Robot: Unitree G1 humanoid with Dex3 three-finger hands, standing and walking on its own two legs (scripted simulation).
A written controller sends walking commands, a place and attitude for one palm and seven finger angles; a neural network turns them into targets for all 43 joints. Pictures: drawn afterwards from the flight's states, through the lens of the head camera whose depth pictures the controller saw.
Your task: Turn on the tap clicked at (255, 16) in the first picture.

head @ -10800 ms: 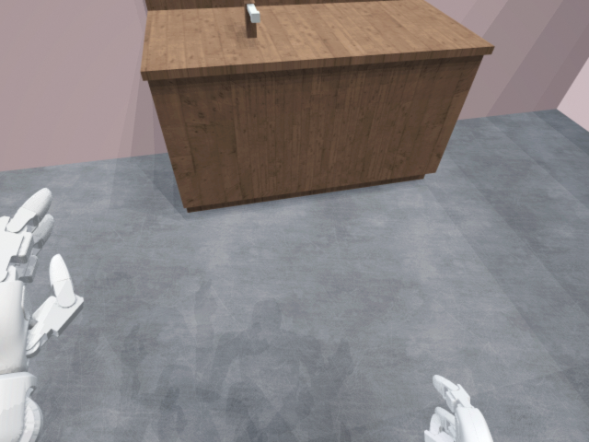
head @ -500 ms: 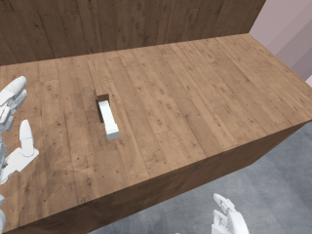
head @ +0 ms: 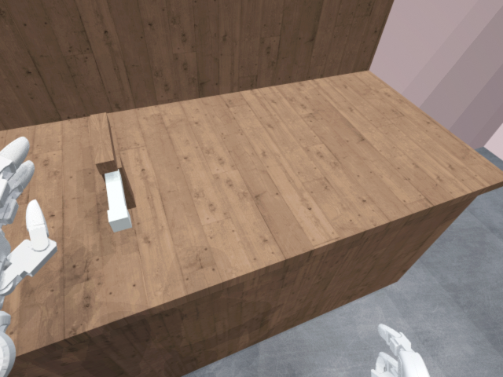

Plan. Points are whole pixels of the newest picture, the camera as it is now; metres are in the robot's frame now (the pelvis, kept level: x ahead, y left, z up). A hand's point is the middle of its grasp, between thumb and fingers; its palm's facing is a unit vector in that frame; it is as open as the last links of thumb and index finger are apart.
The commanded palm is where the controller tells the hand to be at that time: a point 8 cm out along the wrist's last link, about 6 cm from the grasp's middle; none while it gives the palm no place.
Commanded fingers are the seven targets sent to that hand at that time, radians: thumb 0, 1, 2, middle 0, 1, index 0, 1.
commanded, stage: shuffle to correct the standing spot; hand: left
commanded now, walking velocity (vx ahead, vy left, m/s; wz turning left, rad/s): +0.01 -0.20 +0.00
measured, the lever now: (119, 219) +0.33 +0.23 +0.07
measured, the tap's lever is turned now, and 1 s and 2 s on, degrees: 0 0 0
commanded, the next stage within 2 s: come to a stop and stand still in 0.72 s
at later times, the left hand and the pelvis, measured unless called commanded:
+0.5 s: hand (87, 287) +0.19 +0.19 +0.15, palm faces +0.40 -0.82 -0.40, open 7.4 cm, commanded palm +0.14 +0.22 +0.18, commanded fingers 0.00 0.90 0.90 -0.20 -0.30 -0.20 -0.30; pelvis +0.00 -0.07 -0.01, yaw +4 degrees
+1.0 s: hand (162, 301) +0.18 +0.11 +0.15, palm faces +0.40 -0.83 -0.38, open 7.4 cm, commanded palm +0.13 +0.14 +0.18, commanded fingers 0.00 0.90 0.90 -0.20 -0.30 -0.20 -0.30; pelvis -0.01 -0.15 +0.00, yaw +4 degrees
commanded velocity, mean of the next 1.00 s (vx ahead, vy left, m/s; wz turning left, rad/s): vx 0.01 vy -0.12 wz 0.00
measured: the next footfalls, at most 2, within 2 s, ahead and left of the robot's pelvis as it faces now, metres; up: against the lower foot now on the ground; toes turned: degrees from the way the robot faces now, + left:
right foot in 0.32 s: +0.07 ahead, -0.23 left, +0.00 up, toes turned +4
left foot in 0.48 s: +0.02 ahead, +0.01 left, +0.00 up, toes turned +4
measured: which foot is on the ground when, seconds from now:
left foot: down 0.00-0.34, up 0.36-0.46, down 0.48-1.00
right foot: down 0.00-0.16, up 0.18-0.30, down 0.32-1.00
